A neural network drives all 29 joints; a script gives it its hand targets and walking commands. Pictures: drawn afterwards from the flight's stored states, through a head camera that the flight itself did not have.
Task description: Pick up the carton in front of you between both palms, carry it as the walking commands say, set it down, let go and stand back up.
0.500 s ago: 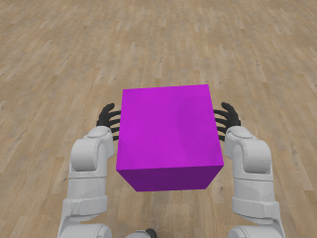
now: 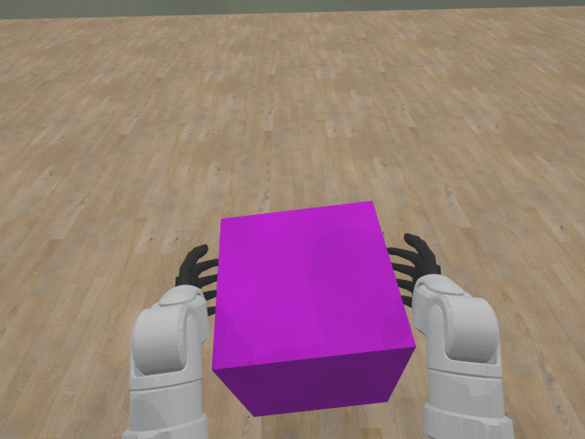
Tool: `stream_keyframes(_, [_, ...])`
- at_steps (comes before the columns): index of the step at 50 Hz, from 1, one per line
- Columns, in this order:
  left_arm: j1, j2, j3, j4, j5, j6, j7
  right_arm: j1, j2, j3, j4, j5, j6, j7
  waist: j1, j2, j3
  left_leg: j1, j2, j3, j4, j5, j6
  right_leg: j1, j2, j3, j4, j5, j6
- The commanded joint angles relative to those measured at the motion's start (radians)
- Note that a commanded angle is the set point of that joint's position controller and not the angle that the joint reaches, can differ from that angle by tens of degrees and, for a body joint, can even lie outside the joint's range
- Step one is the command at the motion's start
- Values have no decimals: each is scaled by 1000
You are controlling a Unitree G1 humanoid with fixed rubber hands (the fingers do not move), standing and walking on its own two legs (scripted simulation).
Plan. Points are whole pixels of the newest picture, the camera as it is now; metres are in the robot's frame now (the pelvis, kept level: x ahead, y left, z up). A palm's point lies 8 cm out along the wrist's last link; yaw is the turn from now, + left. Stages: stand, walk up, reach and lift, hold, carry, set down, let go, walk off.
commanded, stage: carry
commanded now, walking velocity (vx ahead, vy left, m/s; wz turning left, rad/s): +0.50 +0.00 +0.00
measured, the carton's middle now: (309, 315) +0.31 +0.00 +0.02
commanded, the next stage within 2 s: none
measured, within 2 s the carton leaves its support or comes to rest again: neither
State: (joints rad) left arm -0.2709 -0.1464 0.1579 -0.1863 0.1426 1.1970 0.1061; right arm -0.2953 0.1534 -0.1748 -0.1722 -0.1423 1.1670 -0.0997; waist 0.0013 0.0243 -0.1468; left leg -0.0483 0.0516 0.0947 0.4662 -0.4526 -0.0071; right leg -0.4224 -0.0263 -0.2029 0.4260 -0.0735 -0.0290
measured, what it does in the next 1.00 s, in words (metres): walks ahead: left foot, then right foot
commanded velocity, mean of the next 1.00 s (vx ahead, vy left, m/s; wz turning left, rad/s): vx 0.50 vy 0.00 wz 0.00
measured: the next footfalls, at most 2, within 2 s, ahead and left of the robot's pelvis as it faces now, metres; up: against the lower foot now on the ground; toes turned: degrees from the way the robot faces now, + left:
left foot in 0.44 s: +0.40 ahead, +0.12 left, +0.00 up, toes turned +11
right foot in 0.88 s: +0.67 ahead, -0.11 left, +0.00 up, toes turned -12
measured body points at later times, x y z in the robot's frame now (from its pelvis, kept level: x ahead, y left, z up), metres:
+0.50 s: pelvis +0.28 +0.03 +0.00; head +0.25 +0.04 +0.45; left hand +0.56 +0.18 +0.08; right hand +0.56 -0.12 +0.09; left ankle +0.36 +0.12 -0.73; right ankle +0.11 -0.09 -0.69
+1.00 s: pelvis +0.58 -0.02 +0.01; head +0.57 -0.03 +0.46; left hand +0.85 +0.14 +0.07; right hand +0.86 -0.16 +0.07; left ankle +0.43 +0.10 -0.65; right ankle +0.63 -0.10 -0.73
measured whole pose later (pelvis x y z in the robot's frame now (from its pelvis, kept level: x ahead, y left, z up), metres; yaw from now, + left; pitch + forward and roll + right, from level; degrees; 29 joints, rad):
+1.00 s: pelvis +0.58 -0.02 +0.01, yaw +2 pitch +4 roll +0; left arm -0.20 -0.14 0.09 -0.23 0.14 1.23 0.11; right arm -0.18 0.14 -0.12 -0.27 -0.14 1.22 -0.11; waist 0.01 0.03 -0.11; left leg -0.33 0.08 0.07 1.06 -0.44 -0.01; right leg -0.38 -0.06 -0.24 0.49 -0.18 -0.06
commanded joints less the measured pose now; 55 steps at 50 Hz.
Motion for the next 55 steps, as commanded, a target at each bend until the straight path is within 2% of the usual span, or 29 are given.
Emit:
stream_keyframes(1, [-478, -936, -734, -42, -417, -12, -278, -445, 964, 753, -59, 424, 41, 282, 25, -335, -316, -589, -64, 33, 568, 36, -8, 745, -391, 662, -141, -133, -180])
stream_keyframes(2, [-452, -967, -740, -56, -429, -14, -282, -433, 969, 756, -69, 432, 37, 284, 20, -293, -288, -683, -26, -66, 705, -47, 20, 700, -412, 699, -171, -107, -205])
stream_keyframes(4, [-451, -1006, -756, -117, -457, -21, -290, -428, 999, 775, -114, 452, 24, 284, 13, -120, -259, -669, 46, -104, 701, 32, 41, 575, -367, 541, -187, -57, -165])
stream_keyframes(5, [-475, -1009, -766, -153, -470, -23, -290, -424, 1008, 780, -132, 460, 18, 283, 11, -79, -236, -636, 71, -106, 625, 78, 37, 502, -346, 467, -223, -79, -139])
stream_keyframes(7, [-472, -995, -774, -193, -486, -23, -290, -395, 1010, 786, -153, 460, 12, 275, 12, -111, -231, -565, 61, -63, 491, 122, 23, 432, -302, 336, -263, -118, -118])
stream_keyframes(11, [-400, -946, -774, -209, -483, -15, -292, -315, 982, 788, -158, 436, 10, 261, 12, -144, -187, -544, 51, 2, 252, 239, -3, 430, -258, 215, -286, -81, -121])
stream_keyframes(17, [-348, -872, -759, -199, -451, 13, -286, -286, 913, 781, -159, 432, 40, 261, 21, -161, -103, -468, 16, 87, 57, 380, 1, 431, -221, 117, -235, 68, -82])
stream_keyframes(19, [-359, -850, -753, -179, -441, 23, -284, -300, 888, 773, -144, 436, 52, 266, 21, -168, -75, -420, 9, 115, 16, 353, 8, 432, -221, 107, -188, 73, -68])
stream_keyframes(21, [-371, -835, -751, -160, -436, 32, -281, -288, 871, 759, -114, 436, 62, 269, 1, -122, -106, -209, -38, 178, -44, 293, 21, 359, -172, 35, 5, 149, -33])
stream_keyframes(22, [-371, -826, -750, -148, -435, 36, -279, -280, 865, 750, -93, 434, 65, 271, -14, -81, -159, -10, 13, 112, -29, 260, 40, 235, -147, -4, 168, 162, 1])
stream_keyframes(23, [-397, -818, -754, -161, -438, 45, -279, -273, 853, 733, -64, 419, 63, 271, -33, 126, -200, 137, 230, -272, -151, 142, 118, 18, -56, -30, 447, -18, 53])
stream_keyframes(24, [-432, -843, -768, -165, -454, 53, -282, -270, 870, 724, -36, 410, 57, 271, -33, 343, -232, 297, 368, -571, -238, 222, 232, -236, 31, 36, 646, -384, 66])
stream_keyframes(25, [-443, -872, -770, -150, -461, 47, -286, -284, 902, 728, -58, 426, 54, 272, -27, 236, -230, 290, 381, -549, -219, 349, 245, -306, -17, 132, 768, -437, 40])
stream_keyframes(26, [-450, -903, -768, -151, -468, 37, -291, -305, 940, 740, -77, 436, 48, 275, -27, 151, -237, 237, 354, -460, -202, 420, 229, -297, -55, 168, 800, -419, 21])
stream_keyframes(27, [-456, -935, -771, -157, -473, 26, -293, -328, 971, 751, -102, 447, 41, 278, -24, 61, -235, 181, 338, -387, -207, 393, 194, -287, -91, 189, 763, -366, 13])
stream_keyframes(28, [-457, -954, -774, -167, -473, 15, -292, -356, 996, 763, -126, 459, 35, 280, -18, 29, -226, 118, 320, -319, -237, 362, 163, -256, -114, 203, 691, -305, 13])
stream_keyframes(30, [-461, -962, -781, -195, -461, -1, -281, -374, 1015, 781, -152, 476, 24, 285, -14, 65, -220, 61, 282, -201, -283, 312, 133, -196, -102, 163, 581, -229, 24])
stream_keyframes(33, [-427, -967, -785, -216, -451, -11, -266, -355, 986, 786, -191, 488, 22, 287, -15, 98, -195, 59, 252, -112, -327, 286, 145, -188, -92, 118, 401, -150, 46])
stream_keyframes(40, [-361, -878, -770, -222, -435, 26, -261, -264, 892, 759, -171, 445, 51, 278, -23, 134, -110, 100, 198, 24, -265, 495, 108, -97, -44, 12, 86, 14, 36])
stream_keyframes(42, [-368, -863, -761, -204, -439, 37, -271, -268, 883, 755, -151, 432, 58, 276, -21, 135, -91, 97, 196, 41, -205, 497, 91, -30, -36, -12, 38, -7, 23])
stream_keyframes(44, [-362, -861, -750, -174, -441, 44, -279, -274, 880, 759, -133, 426, 66, 274, -1, 68, -141, -18, 142, 120, 32, 571, 47, 245, 11, -72, -8, -73, 10])
stream_keyframes(45, [-341, -859, -740, -153, -439, 45, -282, -285, 863, 758, -131, 424, 70, 274, 24, -22, -195, -166, 114, 130, 244, 451, 9, 430, -106, 92, -31, -146, -5])
stream_keyframes(46, [-339, -852, -722, -114, -421, 35, -285, -325, 870, 771, -155, 436, 81, 274, 29, -300, -264, -445, -5, 113, 544, 222, -40, 634, -355, 555, -143, -249, -142])
stream_keyframes(47, [-335, -886, -724, -103, -426, 29, -287, -340, 881, 780, -150, 439, 81, 278, 29, -346, -233, -636, -44, 10, 690, -44, -24, 682, -410, 700, -204, -88, -196])
stream_keyframes(48, [-364, -913, -726, -124, -438, 22, -291, -356, 922, 789, -137, 446, 71, 281, 23, -268, -229, -674, 9, -61, 771, -43, 7, 663, -394, 599, -173, 34, -187])
stream_keyframes(49, [-384, -951, -735, -136, -450, 15, -294, -366, 956, 791, -139, 453, 59, 283, 21, -176, -238, -668, 45, -82, 779, -4, 24, 618, -371, 508, -149, 111, -167])
stream_keyframes(50, [-414, -976, -746, -160, -461, 6, -296, -370, 984, 795, -141, 458, 47, 283, 15, -98, -232, -644, 74, -93, 717, 64, 28, 562, -351, 436, -166, 100, -130])
stream_keyframes(52, [-447, -1001, -760, -196, -481, -7, -300, -366, 1021, 802, -157, 458, 27, 275, 12, -117, -232, -576, 78, -69, 595, 153, 21, 492, -310, 314, -214, 53, -87])
stream_keyframes(55, [-412, -989, -769, -220, -493, -15, -306, -321, 1031, 807, -170, 437, 8, 257, 11, -156, -211, -587, 62, -18, 448, 223, -1, 500, -281, 217, -256, 43, -98])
